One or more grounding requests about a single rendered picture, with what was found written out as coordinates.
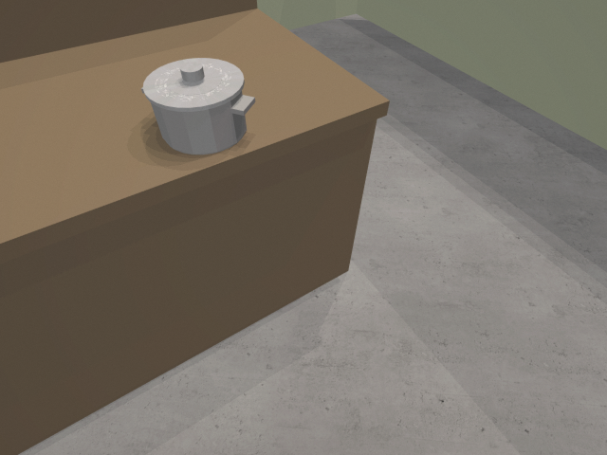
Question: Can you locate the knob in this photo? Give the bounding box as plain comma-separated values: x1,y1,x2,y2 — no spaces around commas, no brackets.
180,62,205,82

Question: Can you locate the lid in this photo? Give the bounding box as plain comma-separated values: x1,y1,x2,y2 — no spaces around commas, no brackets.
143,58,245,112

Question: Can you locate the pot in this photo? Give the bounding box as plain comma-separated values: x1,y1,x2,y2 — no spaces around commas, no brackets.
141,87,255,155

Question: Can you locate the table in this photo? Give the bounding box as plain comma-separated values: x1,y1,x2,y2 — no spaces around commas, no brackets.
0,0,390,455

